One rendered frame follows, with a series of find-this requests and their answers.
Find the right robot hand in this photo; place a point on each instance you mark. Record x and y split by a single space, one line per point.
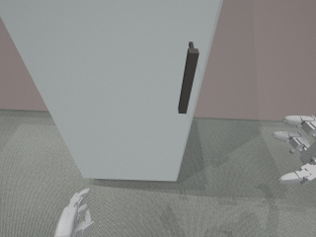
298 141

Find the handle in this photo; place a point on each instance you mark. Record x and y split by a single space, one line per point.
188 78

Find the fridge door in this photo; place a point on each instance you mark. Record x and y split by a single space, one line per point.
110 73

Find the left robot hand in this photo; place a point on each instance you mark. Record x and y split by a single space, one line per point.
68 222

